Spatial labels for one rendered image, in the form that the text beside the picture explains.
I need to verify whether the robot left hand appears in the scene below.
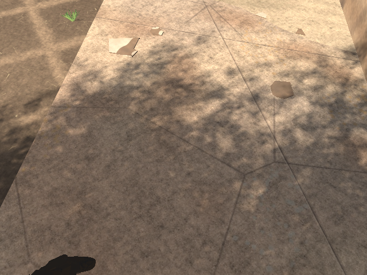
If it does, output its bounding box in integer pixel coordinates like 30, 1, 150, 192
29, 254, 96, 275

